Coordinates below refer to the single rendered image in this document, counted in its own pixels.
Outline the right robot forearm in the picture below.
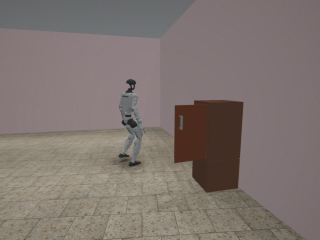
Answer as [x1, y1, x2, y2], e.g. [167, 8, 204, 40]
[133, 106, 142, 124]

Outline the right robot hand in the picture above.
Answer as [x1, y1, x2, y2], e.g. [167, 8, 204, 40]
[139, 123, 146, 135]

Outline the right robot thigh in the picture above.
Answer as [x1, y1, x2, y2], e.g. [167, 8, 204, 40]
[129, 119, 142, 145]

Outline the handle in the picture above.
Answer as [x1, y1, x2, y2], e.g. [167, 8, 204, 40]
[179, 115, 183, 130]

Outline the robot left upper arm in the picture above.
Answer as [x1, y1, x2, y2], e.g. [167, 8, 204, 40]
[119, 92, 125, 109]

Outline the robot left shin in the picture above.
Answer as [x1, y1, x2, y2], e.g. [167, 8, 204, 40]
[122, 136, 134, 155]

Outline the cupboard door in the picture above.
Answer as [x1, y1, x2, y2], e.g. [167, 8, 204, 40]
[174, 104, 208, 163]

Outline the left robot forearm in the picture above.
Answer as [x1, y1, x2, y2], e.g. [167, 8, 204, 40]
[119, 107, 126, 118]

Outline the robot right upper arm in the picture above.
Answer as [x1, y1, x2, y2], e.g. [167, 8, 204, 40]
[131, 93, 139, 112]

